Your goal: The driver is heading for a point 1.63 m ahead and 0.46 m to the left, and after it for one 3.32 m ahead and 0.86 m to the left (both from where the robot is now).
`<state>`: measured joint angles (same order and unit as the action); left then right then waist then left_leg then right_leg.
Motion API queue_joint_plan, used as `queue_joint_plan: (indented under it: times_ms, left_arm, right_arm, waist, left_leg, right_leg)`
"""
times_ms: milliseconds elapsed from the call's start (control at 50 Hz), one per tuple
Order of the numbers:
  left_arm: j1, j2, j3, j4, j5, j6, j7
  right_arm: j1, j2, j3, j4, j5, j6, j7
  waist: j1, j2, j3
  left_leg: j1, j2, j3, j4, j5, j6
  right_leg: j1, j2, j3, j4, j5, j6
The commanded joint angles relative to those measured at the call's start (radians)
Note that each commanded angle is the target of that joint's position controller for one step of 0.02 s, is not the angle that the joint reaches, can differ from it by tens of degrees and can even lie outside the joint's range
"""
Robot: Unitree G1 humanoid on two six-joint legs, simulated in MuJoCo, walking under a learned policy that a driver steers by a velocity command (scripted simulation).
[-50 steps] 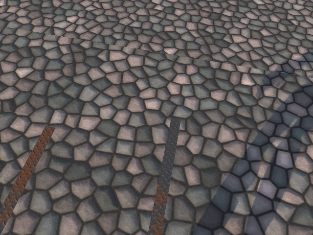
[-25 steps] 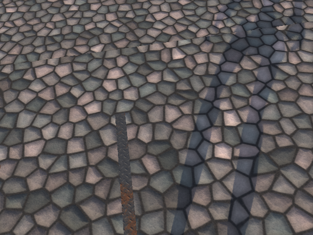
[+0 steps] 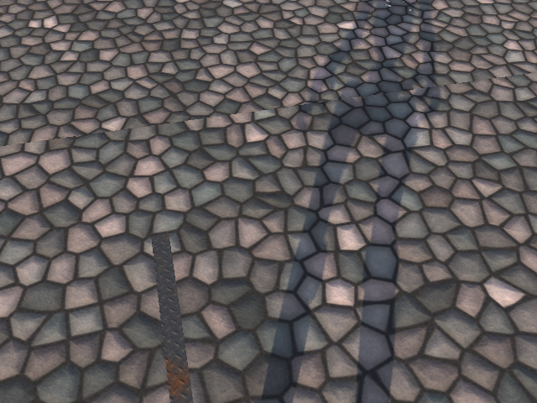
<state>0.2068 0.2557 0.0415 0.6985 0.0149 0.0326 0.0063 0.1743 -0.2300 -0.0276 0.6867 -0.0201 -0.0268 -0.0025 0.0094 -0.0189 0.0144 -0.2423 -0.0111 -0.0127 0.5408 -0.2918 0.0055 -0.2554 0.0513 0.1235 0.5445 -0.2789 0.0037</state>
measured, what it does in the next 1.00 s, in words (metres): walks ahead: left foot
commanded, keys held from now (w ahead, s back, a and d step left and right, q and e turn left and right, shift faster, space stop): w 1.00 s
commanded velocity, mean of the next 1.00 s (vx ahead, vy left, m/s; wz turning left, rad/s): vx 0.40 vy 0.00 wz -0.02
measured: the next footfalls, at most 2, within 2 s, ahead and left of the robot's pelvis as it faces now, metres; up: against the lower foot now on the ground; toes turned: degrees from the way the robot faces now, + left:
left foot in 0.60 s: +0.39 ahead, +0.13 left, +0.00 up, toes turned +1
right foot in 1.16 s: +0.70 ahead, -0.09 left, +0.00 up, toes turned -2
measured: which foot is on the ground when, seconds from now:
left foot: down 0.00-0.18, up 0.20-0.58, down 0.60-1.00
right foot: down 0.00-0.62, up 0.64-1.00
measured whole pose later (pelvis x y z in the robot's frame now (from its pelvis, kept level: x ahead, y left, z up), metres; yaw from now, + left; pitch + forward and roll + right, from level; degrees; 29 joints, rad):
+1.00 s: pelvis +0.42 +0.05 +0.01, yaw +0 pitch +1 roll +2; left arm 0.11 0.28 0.04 0.70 -0.01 -0.07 -0.01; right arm 0.38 -0.27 -0.04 0.81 0.01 -0.08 0.02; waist -0.08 -0.04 0.02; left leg -0.02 -0.09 0.04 0.21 -0.21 0.08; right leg -0.69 -0.12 0.05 0.68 0.09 0.01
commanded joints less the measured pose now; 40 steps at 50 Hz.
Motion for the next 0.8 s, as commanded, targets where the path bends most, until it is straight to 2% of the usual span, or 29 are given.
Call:
queue_joint_plan:
  times_ms: [20,40,100,120,160,180,200,220,240,260,280,300,340,360,420,480,520,560,580,600,620,640,660,680,700,720,740,760,800]
  left_arm:
    - [-0.010,0.092,0.029,-0.057,-0.008,-0.023,0.002]
    - [-0.008,0.090,0.030,-0.060,-0.012,-0.032,0.001]
    - [-0.016,0.068,0.029,-0.069,-0.030,-0.070,-0.007]
    - [-0.013,0.067,0.030,-0.067,-0.031,-0.081,-0.010]
    - [0.082,0.062,0.034,-0.033,-0.032,-0.099,-0.020]
    - [0.161,0.091,0.045,-0.005,-0.031,-0.107,-0.023]
    - [0.239,0.154,0.062,0.017,-0.029,-0.115,-0.022]
    - [0.288,0.230,0.081,0.017,-0.025,-0.122,-0.033]
    - [0.305,0.196,0.070,0.013,-0.015,-0.130,-0.032]
    - [0.298,0.172,0.061,0.010,-0.016,-0.137,-0.028]
    - [0.288,0.162,0.057,0.004,-0.017,-0.137,-0.024]
    - [0.268,0.148,0.050,0.005,-0.019,-0.130,-0.021]
    - [0.245,0.107,0.031,0.007,-0.017,-0.112,-0.015]
    - [0.244,0.105,0.029,0.012,-0.021,-0.106,-0.011]
    - [0.247,0.142,0.032,0.028,-0.024,-0.096,0.003]
    - [0.274,0.185,0.042,0.052,-0.032,-0.097,0.003]
    - [0.266,0.192,0.045,0.066,-0.041,-0.099,0.002]
    - [0.246,0.207,0.052,0.072,-0.040,-0.095,0.002]
    - [0.237,0.210,0.054,0.073,-0.037,-0.091,0.003]
    - [0.236,0.199,0.049,0.068,-0.029,-0.088,0.007]
    - [0.248,0.140,0.028,0.039,0.000,-0.087,0.011]
    - [0.388,0.018,-0.004,0.028,-0.025,-0.106,0.006]
    - [0.308,0.130,0.019,0.041,-0.050,-0.121,-0.001]
    - [0.192,0.174,0.032,0.012,-0.066,-0.127,-0.006]
    - [0.134,0.164,0.028,0.002,-0.055,-0.132,-0.002]
    - [0.114,0.153,0.031,0.000,-0.036,-0.132,0.001]
    - [0.136,0.142,0.032,0.008,-0.033,-0.124,-0.001]
    - [0.157,0.124,0.030,0.017,-0.034,-0.114,-0.001]
    - [0.150,0.106,0.027,0.019,-0.027,-0.096,0.003]
  right_arm:
    - [-0.002,-0.152,-0.040,-0.071,0.012,-0.003,-0.011]
    - [0.018,-0.166,-0.044,-0.069,0.019,0.000,-0.015]
    - [0.072,-0.202,-0.054,-0.051,0.031,-0.007,-0.017]
    - [0.071,-0.203,-0.054,-0.048,0.035,-0.009,-0.016]
    - [-0.004,-0.184,-0.047,-0.066,0.043,-0.007,-0.007]
    - [-0.059,-0.145,-0.036,-0.089,0.043,-0.010,-0.004]
    - [-0.096,-0.085,-0.019,-0.121,0.043,-0.024,-0.003]
    - [-0.103,-0.105,-0.024,-0.152,0.051,-0.045,-0.005]
    - [-0.109,-0.157,-0.041,-0.150,0.061,-0.058,-0.005]
    - [-0.078,-0.158,-0.044,-0.137,0.064,-0.067,0.001]
    - [-0.067,-0.140,-0.039,-0.125,0.056,-0.072,0.006]
    - [-0.081,-0.132,-0.038,-0.124,0.045,-0.073,0.014]
    - [-0.100,-0.114,-0.034,-0.121,0.040,-0.071,0.036]
    - [-0.117,-0.098,-0.028,-0.121,0.038,-0.069,0.045]
    - [-0.203,-0.055,-0.006,-0.137,0.035,-0.072,0.059]
    - [-0.246,-0.088,-0.012,-0.147,0.046,-0.074,0.063]
    - [-0.247,-0.118,-0.023,-0.154,0.050,-0.075,0.062]
    - [-0.188,-0.154,-0.040,-0.143,0.045,-0.075,0.056]
    - [-0.094,-0.180,-0.056,-0.119,0.040,-0.071,0.047]
    - [0.063,-0.210,-0.074,-0.076,0.039,-0.065,0.035]
    - [0.245,-0.279,-0.090,-0.048,0.030,-0.056,0.020]
    - [0.263,-0.336,-0.090,-0.032,0.012,-0.059,0.034]
    - [0.223,-0.240,-0.070,-0.037,0.027,-0.061,0.033]
    - [0.160,-0.201,-0.058,-0.035,0.034,-0.062,0.029]
    - [0.106,-0.192,-0.054,-0.037,0.027,-0.062,0.030]
    - [0.067,-0.176,-0.051,-0.037,0.013,-0.065,0.035]
    - [0.044,-0.153,-0.044,-0.037,0.003,-0.071,0.036]
    - [0.035,-0.145,-0.044,-0.032,0.006,-0.078,0.037]
    - [0.044,-0.147,-0.045,-0.010,0.018,-0.092,0.037]
  waist:
    - [-0.020,0.075,-0.021]
    - [-0.024,0.091,0.015]
    - [-0.026,0.158,0.085]
    - [-0.021,0.157,0.097]
    - [0.040,0.160,0.083]
    - [0.076,0.110,0.076]
    - [0.087,-0.069,0.068]
    - [0.098,-0.265,0.057]
    - [0.105,-0.212,0.067]
    - [0.081,-0.128,0.051]
    - [0.072,-0.069,0.025]
    - [0.066,-0.042,0.033]
    - [0.054,-0.063,0.040]
    - [0.059,-0.069,0.045]
    - [0.082,-0.065,0.066]
    - [0.089,-0.097,0.080]
    - [0.067,-0.101,0.093]
    - [0.017,-0.106,0.049]
    - [-0.040,-0.101,-0.020]
    - [-0.115,-0.087,-0.120]
    - [-0.172,0.057,-0.272]
    - [-0.074,0.361,-0.415]
    - [-0.106,0.254,-0.317]
    - [-0.099,0.171,-0.158]
    - [-0.070,0.067,-0.089]
    - [-0.037,0.053,-0.052]
    - [-0.004,0.079,-0.053]
    - [0.012,0.100,-0.057]
    - [0.024,0.089,-0.031]
  left_leg:
    - [0.021,0.090,-0.122,-0.143,-0.262,0.071]
    - [0.007,0.124,-0.180,-0.177,-0.377,0.102]
    - [0.002,0.283,-0.402,-0.292,-0.515,0.205]
    - [-0.033,0.293,-0.416,-0.297,-0.493,0.213]
    - [-0.146,0.225,-0.300,-0.250,-0.396,0.169]
    - [-0.211,0.149,-0.195,-0.144,-0.305,0.121]
    - [-0.331,0.023,-0.030,0.109,-0.177,0.048]
    - [-0.482,-0.035,0.021,0.340,-0.186,0.015]
    - [-0.617,-0.010,-0.050,0.521,-0.301,0.022]
    - [-0.675,0.023,-0.075,0.614,-0.251,0.039]
    - [-0.705,0.050,-0.068,0.635,-0.169,0.051]
    - [-0.715,0.075,-0.061,0.612,-0.099,0.054]
    - [-0.639,0.096,-0.026,0.515,-0.001,0.033]
    - [-0.606,0.091,0.001,0.453,0.041,0.017]
    - [-0.472,0.063,0.046,0.212,0.188,-0.010]
    - [-0.336,0.034,0.056,0.081,0.275,-0.007]
    - [-0.310,0.034,0.037,0.032,0.278,0.021]
    - [-0.213,0.008,0.051,0.004,0.246,0.058]
    - [-0.079,-0.019,0.075,-0.005,0.236,0.085]
    - [0.139,-0.017,0.076,0.008,0.237,0.112]
    - [0.441,0.190,-0.169,0.031,0.200,0.173]
    - [0.649,0.402,-0.721,-0.184,-0.141,0.320]
    - [0.570,0.380,-0.785,-0.286,-0.305,0.291]
    - [0.431,0.354,-0.617,-0.287,-0.251,0.254]
    - [0.288,0.315,-0.495,-0.294,-0.101,0.236]
    - [0.182,0.271,-0.406,-0.310,0.017,0.229]
    - [0.118,0.239,-0.344,-0.336,0.079,0.225]
    - [0.085,0.227,-0.309,-0.363,0.109,0.235]
    - [0.035,0.218,-0.245,-0.402,0.158,0.251]
  right_leg:
    - [-0.077,-0.010,-0.012,-0.025,-0.186,-0.038]
    - [-0.127,-0.004,-0.035,0.009,-0.245,-0.043]
    - [-0.206,-0.025,-0.123,0.140,-0.160,-0.042]
    - [-0.176,-0.039,-0.120,0.132,-0.148,-0.051]
    - [0.019,-0.039,-0.125,0.007,-0.123,-0.084]
    - [0.108,-0.069,-0.051,-0.066,-0.134,-0.107]
    - [0.200,-0.176,0.189,-0.190,-0.276,-0.170]
    - [0.301,-0.349,0.520,-0.320,-0.258,-0.285]
    - [0.363,-0.409,0.602,-0.330,-0.154,-0.336]
    - [0.416,-0.399,0.539,-0.298,-0.085,-0.321]
    - [0.445,-0.373,0.454,-0.289,-0.046,-0.293]
    - [0.434,-0.351,0.379,-0.296,0.034,-0.267]
    - [0.362,-0.291,0.235,-0.337,0.172,-0.226]
    - [0.333,-0.271,0.179,-0.354,0.217,-0.219]
    - [0.234,-0.226,0.059,-0.378,0.268,-0.197]
    - [0.176,-0.250,0.039,-0.398,0.245,-0.190]
    - [0.209,-0.283,0.039,-0.385,0.288,-0.174]
    - [0.258,-0.286,0.010,-0.292,0.538,-0.147]
    - [0.255,-0.259,-0.026,-0.167,0.714,-0.127]
    - [0.178,-0.220,-0.060,0.022,0.771,-0.100]
    - [-0.041,-0.158,-0.090,0.359,0.436,-0.065]
    - [-0.339,0.025,-0.031,0.686,-0.280,-0.013]
    - [-0.456,-0.029,0.041,0.792,-0.264,-0.017]
    - [-0.509,-0.080,-0.001,0.788,-0.172,-0.028]
    - [-0.469,-0.128,-0.026,0.744,-0.082,-0.033]
    - [-0.428,-0.157,-0.030,0.691,-0.027,-0.033]
    - [-0.371,-0.183,-0.020,0.664,0.012,-0.034]
    - [-0.341,-0.189,-0.024,0.640,0.029,-0.028]
    - [-0.346,-0.197,-0.038,0.588,0.052,-0.012]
